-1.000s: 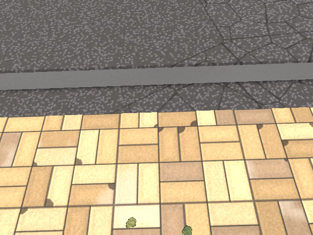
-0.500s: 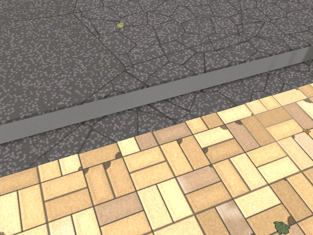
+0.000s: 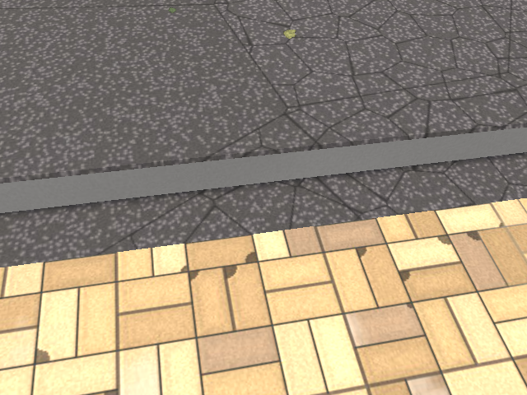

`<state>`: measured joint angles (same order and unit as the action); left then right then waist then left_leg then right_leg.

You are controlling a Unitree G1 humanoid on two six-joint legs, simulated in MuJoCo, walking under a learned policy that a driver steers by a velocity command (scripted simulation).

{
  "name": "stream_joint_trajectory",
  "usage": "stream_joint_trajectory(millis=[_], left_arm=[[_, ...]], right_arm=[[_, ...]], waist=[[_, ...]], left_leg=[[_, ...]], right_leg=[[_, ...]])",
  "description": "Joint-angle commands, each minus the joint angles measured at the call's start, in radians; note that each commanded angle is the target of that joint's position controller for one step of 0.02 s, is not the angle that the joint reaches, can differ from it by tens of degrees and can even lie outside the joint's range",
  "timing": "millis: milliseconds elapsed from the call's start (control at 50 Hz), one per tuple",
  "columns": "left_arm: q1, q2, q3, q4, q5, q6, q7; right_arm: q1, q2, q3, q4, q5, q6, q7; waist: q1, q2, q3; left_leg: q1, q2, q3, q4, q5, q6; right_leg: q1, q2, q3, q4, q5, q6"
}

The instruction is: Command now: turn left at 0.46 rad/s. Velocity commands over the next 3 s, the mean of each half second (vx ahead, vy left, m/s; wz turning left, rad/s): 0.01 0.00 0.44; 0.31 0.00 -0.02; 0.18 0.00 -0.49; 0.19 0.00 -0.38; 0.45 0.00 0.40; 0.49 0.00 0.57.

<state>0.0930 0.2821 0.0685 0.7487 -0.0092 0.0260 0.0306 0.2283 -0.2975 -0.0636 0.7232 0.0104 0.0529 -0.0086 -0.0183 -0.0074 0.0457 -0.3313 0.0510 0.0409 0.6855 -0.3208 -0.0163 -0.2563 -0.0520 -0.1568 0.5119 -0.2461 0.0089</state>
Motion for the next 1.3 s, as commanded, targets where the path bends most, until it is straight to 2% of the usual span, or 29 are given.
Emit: stream_joint_trajectory(millis=[20, 40, 60, 80, 100, 140, 300, 400, 480, 500, 520, 540, 560, 580, 600, 640, 740, 800, 860, 880, 900, 920, 940, 960, 1020, 1080, 1180, 1240, 1300], left_arm=[[0.016, 0.088, 0.028, -0.031, 0.001, -0.001, 0.003], [-0.036, 0.060, 0.015, -0.084, 0.036, -0.003, 0.003], [-0.117, 0.094, 0.025, -0.099, 0.028, -0.008, 0.009], [-0.105, 0.113, 0.034, -0.093, 0.007, -0.007, 0.008], [-0.072, 0.121, 0.041, -0.071, 0.005, -0.005, 0.012], [-0.047, 0.131, 0.048, -0.047, 0.017, -0.004, 0.018], [-0.051, 0.097, 0.036, -0.044, 0.003, -0.018, 0.005], [-0.031, 0.105, 0.031, -0.035, -0.003, -0.029, -0.010], [0.015, 0.093, 0.024, -0.025, -0.002, -0.046, -0.027], [0.056, 0.079, 0.018, -0.014, 0.005, -0.053, -0.034], [0.081, 0.097, 0.017, -0.008, 0.022, -0.057, -0.035], [0.116, 0.159, 0.024, -0.009, 0.034, -0.057, -0.032], [0.146, 0.218, 0.040, 0.021, 0.030, -0.057, -0.033], [0.148, 0.215, 0.044, 0.009, 0.024, -0.065, -0.032], [0.145, 0.194, 0.037, 0.016, 0.018, -0.072, -0.022], [0.139, 0.163, 0.026, 0.020, -0.008, -0.081, -0.008], [0.189, 0.157, 0.023, 0.029, -0.009, -0.082, -0.005], [0.227, 0.193, 0.030, 0.035, -0.019, -0.077, -0.020], [0.210, 0.172, 0.020, 0.030, -0.024, -0.072, -0.030], [0.198, 0.126, 0.005, 0.026, -0.015, -0.077, -0.034], [0.168, 0.030, -0.026, -0.002, 0.006, -0.085, -0.041], [0.190, 0.027, -0.024, -0.053, -0.024, -0.103, -0.029], [0.187, 0.131, 0.005, -0.038, -0.043, -0.108, -0.023], [0.178, 0.152, 0.016, -0.032, -0.047, -0.107, -0.029], [0.170, 0.103, 0.017, -0.006, -0.025, -0.089, -0.035], [0.168, 0.061, 0.011, -0.026, -0.012, -0.070, -0.043], [0.017, 0.014, -0.011, -0.114, 0.004, -0.060, -0.075], [0.009, 0.059, 0.007, -0.146, 0.002, -0.054, -0.097], [0.151, 0.136, 0.047, -0.131, 0.003, -0.050, -0.098]], right_arm=[[0.098, -0.171, -0.055, -0.052, -0.010, -0.015, 0.000], [0.076, -0.284, -0.075, -0.097, -0.017, -0.023, -0.010], [0.116, -0.248, -0.064, -0.102, -0.050, -0.045, 0.000], [0.077, -0.223, -0.056, -0.103, -0.048, -0.064, 0.003], [0.017, -0.203, -0.055, -0.111, -0.025, -0.071, 0.000], [-0.040, -0.160, -0.037, -0.128, 0.000, -0.066, -0.013], [-0.017, -0.178, -0.045, -0.159, -0.005, -0.038, -0.035], [-0.044, -0.167, -0.037, -0.163, -0.017, -0.028, -0.020], [-0.088, -0.142, -0.021, -0.157, -0.005, -0.021, -0.014], [-0.089, -0.117, -0.011, -0.151, 0.001, -0.022, -0.015], [-0.054, -0.080, 0.003, -0.135, -0.011, -0.028, -0.014], [-0.007, -0.038, 0.017, -0.129, -0.033, -0.035, -0.010], [-0.040, -0.080, 0.003, -0.161, -0.016, -0.045, -0.012], [-0.112, -0.154, -0.017, -0.166, -0.005, -0.055, -0.018], [-0.126, -0.173, -0.032, -0.163, 0.006, -0.063, -0.018], [-0.092, -0.140, -0.031, -0.141, -0.004, -0.071, -0.008], [-0.166, -0.024, 0.004, -0.146, 0.002, -0.120, 0.018], [-0.170, -0.047, -0.001, -0.152, 0.012, -0.131, 0.026], [-0.017, -0.090, -0.025, -0.100, 0.020, -0.135, 0.019], [0.081, -0.114, -0.038, -0.080, 0.021, -0.135, 0.007], [0.233, -0.180, -0.055, -0.067, 0.003, -0.134, -0.008], [0.287, -0.286, -0.081, -0.050, -0.020, -0.133, 0.003], [0.233, -0.193, -0.056, -0.055, -0.020, -0.145, 0.011], [0.175, -0.128, -0.035, -0.057, -0.011, -0.154, 0.013], [0.069, -0.065, -0.017, -0.055, -0.019, -0.162, 0.012], [0.030, -0.078, -0.024, -0.053, -0.027, -0.164, 0.000], [0.025, -0.132, -0.039, -0.030, -0.013, -0.130, -0.032], [0.023, -0.161, -0.050, -0.017, 0.010, -0.113, -0.037], [-0.012, -0.172, -0.058, -0.030, 0.029, -0.096, -0.042]], waist=[[-0.008, 0.126, -0.084], [0.000, 0.375, -0.044], [-0.068, 0.260, -0.111], [-0.037, 0.187, -0.104], [-0.005, 0.124, -0.094], [0.019, 0.115, -0.109], [-0.005, 0.143, -0.120], [-0.021, 0.164, -0.112], [0.012, 0.148, -0.119], [0.040, 0.128, -0.140], [0.035, 0.076, -0.154], [0.004, -0.105, -0.166], [0.010, -0.230, -0.096], [0.071, -0.198, -0.011], [0.065, -0.175, 0.032], [0.051, -0.160, 0.036], [0.092, -0.151, -0.005], [0.089, -0.155, 0.007], [-0.006, -0.110, -0.016], [-0.059, -0.093, -0.054], [-0.129, 0.079, -0.156], [-0.107, 0.329, -0.189], [-0.094, 0.216, -0.111], [-0.064, 0.202, -0.026], [-0.013, 0.128, 0.041], [0.019, 0.112, 0.014], [-0.017, 0.096, 0.009], [0.001, 0.097, -0.026], [0.088, 0.081, -0.118]], left_leg=[[0.189, 0.076, -0.176, -0.294, 0.365, 0.107], [0.247, 0.314, -0.544, -0.356, 0.623, 0.292], [0.227, 0.339, -0.586, -0.379, 0.578, 0.382], [0.231, 0.291, -0.500, -0.370, 0.518, 0.345], [0.233, 0.236, -0.430, -0.355, 0.455, 0.285], [0.223, 0.184, -0.367, -0.345, 0.495, 0.236], [0.263, 0.137, -0.393, -0.336, 0.379, 0.242], [0.174, 0.133, -0.424, -0.312, 0.384, 0.252], [0.171, 0.112, -0.451, -0.253, 0.453, 0.228], [0.136, 0.080, -0.436, -0.253, 0.316, 0.193], [0.062, 0.030, -0.401, -0.229, 0.116, 0.138], [-0.040, -0.086, -0.277, -0.055, -0.147, 0.076], [-0.173, -0.155, -0.143, 0.033, -0.258, 0.039], [-0.258, -0.107, -0.146, 0.200, -0.258, 0.014], [-0.322, -0.087, -0.160, 0.290, -0.213, 0.010], [-0.386, -0.042, -0.142, 0.319, -0.109, -0.007], [-0.208, -0.035, -0.027, 0.054, 0.036, -0.017], [-0.062, -0.052, -0.008, -0.090, 0.029, -0.007], [0.217, -0.068, -0.008, -0.239, 0.150, 0.022], [0.366, -0.028, -0.048, -0.254, 0.134, 0.039], [0.554, 0.180, -0.284, -0.315, 0.015, 0.094], [0.572, 0.379, -0.674, -0.462, -0.295, 0.227], [0.488, 0.365, -0.691, -0.494, -0.406, 0.245], [0.437, 0.320, -0.569, -0.501, -0.347, 0.214], [0.324, 0.209, -0.254, -0.528, 0.115, 0.153], [0.278, 0.182, -0.062, -0.492, 0.628, 0.159], [0.221, 0.163, 0.093, -0.461, 0.696, 0.157], [0.292, 0.205, 0.102, -0.377, 0.773, 0.147], [0.299, 0.180, 0.128, -0.092, 0.927, 0.108]], right_leg=[[-0.083, -0.118, 0.034, 0.177, 0.009, -0.035], [-0.361, 0.060, 0.010, 0.439, -0.385, 0.064], [-0.389, 0.075, 0.178, 0.621, -0.458, 0.054], [-0.409, 0.051, 0.219, 0.674, -0.379, 0.037], [-0.418, 0.031, 0.228, 0.663, -0.285, 0.030], [-0.382, 0.029, 0.231, 0.650, -0.172, 0.042], [-0.310, 0.062, 0.242, 0.366, -0.081, 0.092], [-0.161, 0.057, 0.218, 0.239, -0.119, 0.079], [-0.040, 0.060, 0.197, 0.015, -0.037, 0.045], [0.067, 0.056, 0.190, -0.135, 0.093, 0.024], [0.180, -0.008, 0.243, -0.163, 0.154, -0.002], [0.254, -0.171, 0.423, -0.197, 0.136, -0.076], [0.179, -0.273, 0.613, -0.269, -0.162, -0.232], [0.142, -0.307, 0.707, -0.354, -0.402, -0.284], [0.139, -0.293, 0.705, -0.372, -0.447, -0.268], [0.208, -0.240, 0.609, -0.371, -0.369, -0.222], [0.158, -0.135, 0.381, -0.361, -0.097, -0.187], [0.070, -0.156, 0.397, -0.341, -0.093, -0.208], [-0.062, -0.139, 0.415, -0.251, -0.101, -0.171], [-0.141, -0.093, 0.382, -0.145, -0.097, -0.131], [-0.274, 0.011, 0.284, 0.197, -0.179, -0.062], [-0.483, 0.087, 0.226, 0.467, -0.322, -0.037], [-0.530, 0.029, 0.307, 0.622, -0.287, -0.049], [-0.569, 0.007, 0.318, 0.651, -0.190, -0.064], [-0.504, -0.039, 0.301, 0.613, -0.002, -0.046], [-0.451, -0.018, 0.244, 0.564, 0.073, 0.003], [-0.310, -0.003, 0.138, 0.209, 0.255, 0.025], [-0.267, 0.016, 0.122, 0.139, 0.212, -0.019], [-0.067, 0.098, 0.077, 0.049, 0.163, -0.093]])
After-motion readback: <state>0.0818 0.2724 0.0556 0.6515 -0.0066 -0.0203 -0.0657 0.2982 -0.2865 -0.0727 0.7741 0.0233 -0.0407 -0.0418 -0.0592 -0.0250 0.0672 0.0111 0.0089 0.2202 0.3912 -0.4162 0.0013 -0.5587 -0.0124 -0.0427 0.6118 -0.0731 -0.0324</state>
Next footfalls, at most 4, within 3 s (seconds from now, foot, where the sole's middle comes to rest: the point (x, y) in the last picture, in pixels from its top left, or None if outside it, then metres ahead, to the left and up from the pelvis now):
0.02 left None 0.04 0.10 -0.77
0.52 right None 0.09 -0.12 -0.77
0.88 left None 0.14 0.18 -0.77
1.32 right None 0.42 0.00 -0.77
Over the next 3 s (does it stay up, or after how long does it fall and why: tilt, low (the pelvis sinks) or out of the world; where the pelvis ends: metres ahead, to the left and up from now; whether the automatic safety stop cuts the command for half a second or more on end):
stays up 0.86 0.08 0.01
